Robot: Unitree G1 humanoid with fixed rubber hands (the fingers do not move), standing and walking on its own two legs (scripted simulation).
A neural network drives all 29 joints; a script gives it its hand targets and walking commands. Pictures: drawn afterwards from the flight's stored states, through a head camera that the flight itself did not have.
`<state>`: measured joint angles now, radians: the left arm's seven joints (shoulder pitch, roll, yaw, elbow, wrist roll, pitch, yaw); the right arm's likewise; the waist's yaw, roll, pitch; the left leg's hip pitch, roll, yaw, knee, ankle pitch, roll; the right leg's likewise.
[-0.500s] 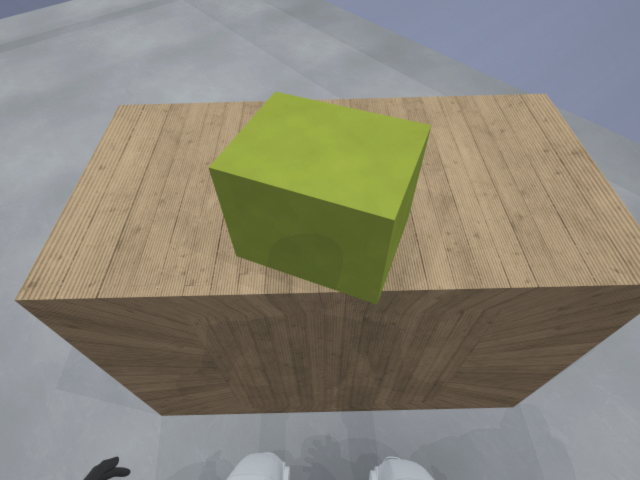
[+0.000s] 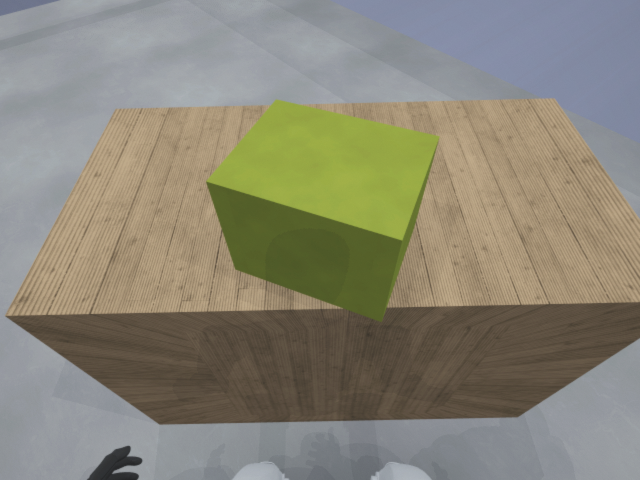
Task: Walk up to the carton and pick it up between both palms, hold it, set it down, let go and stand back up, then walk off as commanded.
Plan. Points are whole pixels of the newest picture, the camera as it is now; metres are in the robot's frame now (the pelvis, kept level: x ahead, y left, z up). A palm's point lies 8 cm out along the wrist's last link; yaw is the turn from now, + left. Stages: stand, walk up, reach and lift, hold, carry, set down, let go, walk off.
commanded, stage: walk up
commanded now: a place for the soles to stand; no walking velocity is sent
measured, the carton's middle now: (328, 209) +0.47 +0.01 +0.05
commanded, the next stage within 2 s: none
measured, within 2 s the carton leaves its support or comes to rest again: neither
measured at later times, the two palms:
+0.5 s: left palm out of the picture +0.09 +0.32 -0.09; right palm out of the picture +0.05 -0.30 -0.10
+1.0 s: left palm out of the picture +0.10 +0.35 -0.09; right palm out of the picture +0.07 -0.28 -0.09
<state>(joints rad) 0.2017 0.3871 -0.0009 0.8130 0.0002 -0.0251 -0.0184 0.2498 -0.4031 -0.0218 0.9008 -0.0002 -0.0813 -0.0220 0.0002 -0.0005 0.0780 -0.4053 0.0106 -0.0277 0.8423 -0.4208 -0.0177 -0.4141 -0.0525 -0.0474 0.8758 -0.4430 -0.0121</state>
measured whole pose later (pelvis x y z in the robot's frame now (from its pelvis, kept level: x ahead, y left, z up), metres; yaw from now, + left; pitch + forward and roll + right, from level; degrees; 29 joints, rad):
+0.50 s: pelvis -0.01 +0.01 +0.00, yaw +0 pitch -2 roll +0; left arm 0.20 0.41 0.00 0.83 0.00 -0.03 -0.02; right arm 0.24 -0.40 -0.02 0.94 0.00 -0.05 -0.02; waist 0.00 0.00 0.05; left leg -0.42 0.02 -0.03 0.89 -0.48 -0.02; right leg -0.41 -0.05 -0.05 0.87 -0.43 -0.01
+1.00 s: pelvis +0.00 +0.04 +0.00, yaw +1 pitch -2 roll -2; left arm 0.20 0.43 0.00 0.83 0.00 -0.04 -0.01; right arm 0.25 -0.40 -0.02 0.92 0.00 -0.08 -0.02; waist 0.00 0.00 0.09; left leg -0.39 0.01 -0.03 0.86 -0.43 0.02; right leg -0.41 -0.06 -0.04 0.89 -0.53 0.01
